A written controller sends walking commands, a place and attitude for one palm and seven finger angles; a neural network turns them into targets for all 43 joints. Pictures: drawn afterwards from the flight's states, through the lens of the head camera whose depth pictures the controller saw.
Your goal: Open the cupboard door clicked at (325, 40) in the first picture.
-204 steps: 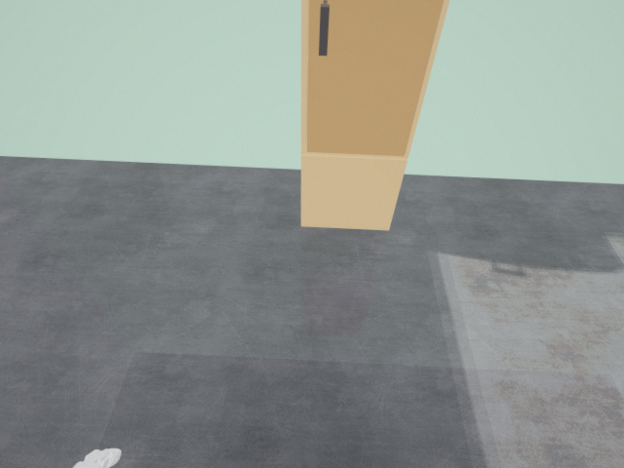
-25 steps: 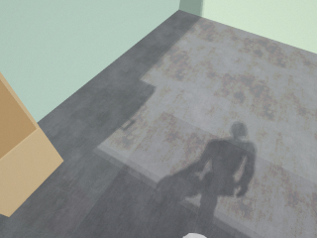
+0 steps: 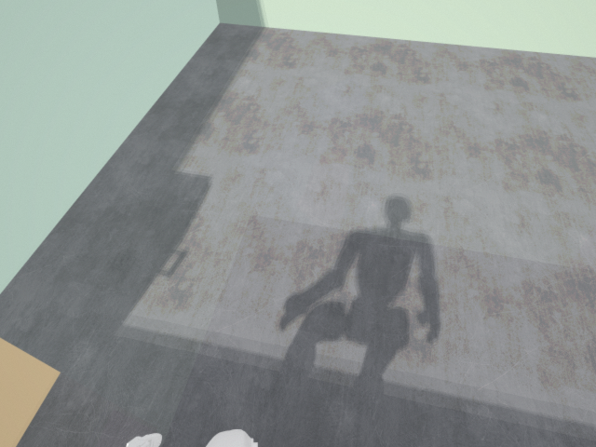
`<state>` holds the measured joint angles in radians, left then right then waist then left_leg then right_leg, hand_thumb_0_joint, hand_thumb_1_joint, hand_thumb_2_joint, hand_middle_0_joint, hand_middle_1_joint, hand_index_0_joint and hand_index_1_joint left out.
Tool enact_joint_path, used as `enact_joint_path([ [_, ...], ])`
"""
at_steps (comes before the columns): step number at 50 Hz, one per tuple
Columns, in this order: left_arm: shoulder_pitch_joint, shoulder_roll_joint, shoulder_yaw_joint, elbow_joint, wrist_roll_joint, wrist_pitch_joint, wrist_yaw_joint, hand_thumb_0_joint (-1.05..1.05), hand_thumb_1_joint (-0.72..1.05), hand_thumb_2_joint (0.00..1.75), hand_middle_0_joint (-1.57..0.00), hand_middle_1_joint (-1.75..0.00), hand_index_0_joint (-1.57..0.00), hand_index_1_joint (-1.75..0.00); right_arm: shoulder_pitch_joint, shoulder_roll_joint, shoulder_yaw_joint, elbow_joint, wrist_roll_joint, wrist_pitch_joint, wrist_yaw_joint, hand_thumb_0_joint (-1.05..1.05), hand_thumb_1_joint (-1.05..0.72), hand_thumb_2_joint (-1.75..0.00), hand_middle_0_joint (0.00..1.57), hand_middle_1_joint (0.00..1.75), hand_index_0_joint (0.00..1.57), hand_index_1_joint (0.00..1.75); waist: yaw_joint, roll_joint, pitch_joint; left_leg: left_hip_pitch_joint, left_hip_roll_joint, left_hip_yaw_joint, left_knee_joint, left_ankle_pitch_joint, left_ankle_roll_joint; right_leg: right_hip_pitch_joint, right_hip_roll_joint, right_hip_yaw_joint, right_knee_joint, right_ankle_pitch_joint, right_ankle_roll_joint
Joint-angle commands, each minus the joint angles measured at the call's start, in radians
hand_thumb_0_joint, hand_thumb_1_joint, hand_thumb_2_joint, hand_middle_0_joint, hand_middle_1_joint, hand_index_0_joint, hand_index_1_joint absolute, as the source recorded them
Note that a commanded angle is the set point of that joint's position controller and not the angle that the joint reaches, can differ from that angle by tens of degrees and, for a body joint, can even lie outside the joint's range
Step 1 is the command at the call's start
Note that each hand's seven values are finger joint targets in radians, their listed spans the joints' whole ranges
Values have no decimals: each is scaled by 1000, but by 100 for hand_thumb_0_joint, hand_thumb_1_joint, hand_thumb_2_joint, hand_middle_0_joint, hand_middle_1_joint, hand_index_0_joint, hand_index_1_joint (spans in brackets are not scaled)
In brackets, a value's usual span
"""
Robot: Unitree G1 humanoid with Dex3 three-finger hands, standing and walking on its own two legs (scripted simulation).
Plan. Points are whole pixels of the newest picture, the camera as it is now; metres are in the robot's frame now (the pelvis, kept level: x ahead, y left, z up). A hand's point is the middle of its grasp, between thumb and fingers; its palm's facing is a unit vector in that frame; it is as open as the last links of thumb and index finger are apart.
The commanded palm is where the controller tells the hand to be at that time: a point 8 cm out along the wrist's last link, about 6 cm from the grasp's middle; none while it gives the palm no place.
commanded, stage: walk to a spot facing it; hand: left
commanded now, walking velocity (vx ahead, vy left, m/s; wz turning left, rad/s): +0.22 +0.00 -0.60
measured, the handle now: out of the picture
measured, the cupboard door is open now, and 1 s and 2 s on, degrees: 0 0 0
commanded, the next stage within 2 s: turn to face it in 0.48 s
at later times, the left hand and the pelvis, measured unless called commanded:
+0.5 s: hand (190, 395) +0.22 +0.20 -0.18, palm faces -0.29 -0.94 -0.18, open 7.4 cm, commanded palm none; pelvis +0.08 +0.03 +0.00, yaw -19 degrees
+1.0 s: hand (248, 347) +0.30 +0.11 -0.17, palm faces -0.26 -0.95 -0.15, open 7.4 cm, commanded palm none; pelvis +0.14 -0.01 -0.01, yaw -15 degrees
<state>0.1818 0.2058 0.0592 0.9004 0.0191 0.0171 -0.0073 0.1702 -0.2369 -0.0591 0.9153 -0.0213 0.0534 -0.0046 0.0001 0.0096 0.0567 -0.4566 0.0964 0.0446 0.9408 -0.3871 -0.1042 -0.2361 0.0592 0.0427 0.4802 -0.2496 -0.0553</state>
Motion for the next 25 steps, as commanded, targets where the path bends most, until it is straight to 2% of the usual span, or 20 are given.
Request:
enact_joint_path([
  [1,53,228,61,-57,5,-20,5,0,90,90,-20,-30,-20,-30,-73,-87,-19,-124,2,-53,3,0,-90,-90,20,30,20,30,46,-154,-47,-23,-30,-12,-141,-43,25,66,-276,377,-204,-69,-147],
  [3,38,231,64,-62,4,-18,2,0,90,90,-20,-30,-20,-30,-40,-77,-17,-122,5,-63,-1,0,-90,-90,20,30,20,30,30,-162,-55,79,-61,3,-258,-36,39,22,-247,383,-176,-47,-134],
  [4,19,230,63,-63,1,-16,0,0,90,90,-20,-30,-20,-30,5,-78,-14,-110,6,-69,-5,0,-90,-90,20,30,20,30,7,-164,-69,156,-75,16,-343,8,44,0,-220,371,-143,-34,-116],
  [5,2,217,62,-66,-4,-13,-1,0,90,90,-20,-30,-20,-30,63,-82,-13,-91,7,-77,-11,0,-90,-90,20,30,20,30,-21,-143,-82,295,-80,25,-466,86,50,-83,-182,350,-88,-54,-83],
  [6,-6,170,50,-74,-6,-12,-4,0,90,90,-20,-30,-20,-30,134,-117,-19,-70,8,-86,-20,0,-90,-90,20,30,20,30,-55,-32,-101,485,-5,-31,-581,71,66,-226,-112,286,30,-109,-36],
  [7,14,94,37,-96,-15,-7,-15,0,90,90,-20,-30,-20,-30,191,-229,-37,-62,-7,-88,-25,0,-90,-90,20,30,20,30,-78,281,-115,612,271,-350,-700,-116,142,-441,33,121,291,-296,27],
  [8,-25,114,43,-124,-3,-11,-22,0,90,90,-20,-30,-20,-30,218,-270,-42,-70,-5,-80,-26,0,-90,-90,20,30,20,30,-86,263,-55,492,438,-481,-769,-173,233,-487,-16,8,489,-360,60],
  [9,-48,142,53,-100,12,-6,-24,0,90,90,-20,-30,-20,-30,177,-213,-27,-65,-10,-83,-26,0,-90,-90,20,30,20,30,-74,188,-3,371,400,-453,-795,-165,219,-447,-53,36,587,-295,72],
  [10,-27,137,60,-84,12,-2,-33,0,90,90,-20,-30,-20,-30,122,-174,-12,-79,-9,-85,-28,0,-90,-90,20,30,20,30,-36,157,36,311,340,-348,-783,-84,203,-426,-78,15,638,-225,77],
  [11,1,135,59,-60,12,3,-41,0,90,90,-20,-30,-20,-30,65,-139,-2,-86,-3,-88,-29,0,-90,-90,20,30,20,30,-7,133,39,299,295,-227,-760,54,182,-408,-98,-9,665,-162,84],
  [12,21,113,57,-48,12,10,-43,0,90,90,-20,-30,-20,-30,61,-125,3,-85,-4,-90,-32,0,-90,-90,20,30,20,30,2,132,45,296,254,-129,-733,224,170,-391,-99,-22,695,-118,96],
  [14,50,87,47,-29,8,18,-39,0,90,90,-20,-30,-20,-30,108,-110,6,-60,1,-97,-36,0,-90,-90,20,30,20,30,4,144,-12,382,208,4,-651,591,158,-386,-93,-46,713,-87,111],
  [15,42,77,44,-30,6,21,-37,0,90,90,-20,-30,-20,-30,134,-110,3,-49,2,-97,-37,0,-90,-90,20,30,20,30,-2,151,-22,411,211,36,-624,697,165,-391,-95,-58,702,-88,115],
  [17,17,66,41,-36,4,26,-35,0,90,90,-20,-30,-20,-30,162,-109,-2,-31,3,-95,-37,0,-90,-90,20,30,20,30,-9,143,-27,440,214,77,-602,773,175,-402,-101,-79,669,-70,121],
  [20,-47,54,34,-50,5,31,-36,0,90,90,-20,-30,-20,-30,189,-107,-11,-4,2,-90,-36,0,-90,-90,20,30,20,30,-26,163,-13,468,226,114,-586,776,194,-402,-118,-112,550,-56,123],
  [24,-134,41,28,-73,6,23,-34,0,90,90,-20,-30,-20,-30,219,-114,-26,25,-5,-78,-30,0,-90,-90,20,30,20,30,-57,188,2,471,243,163,-540,801,199,-326,-105,-161,357,-85,101],
  [25,-132,44,27,-75,6,19,-32,0,90,90,-20,-30,-20,-30,213,-121,-33,29,-5,-76,-28,0,-90,-90,20,30,20,30,-52,195,-2,475,256,170,-515,827,199,-298,-97,-167,315,-93,90],
])
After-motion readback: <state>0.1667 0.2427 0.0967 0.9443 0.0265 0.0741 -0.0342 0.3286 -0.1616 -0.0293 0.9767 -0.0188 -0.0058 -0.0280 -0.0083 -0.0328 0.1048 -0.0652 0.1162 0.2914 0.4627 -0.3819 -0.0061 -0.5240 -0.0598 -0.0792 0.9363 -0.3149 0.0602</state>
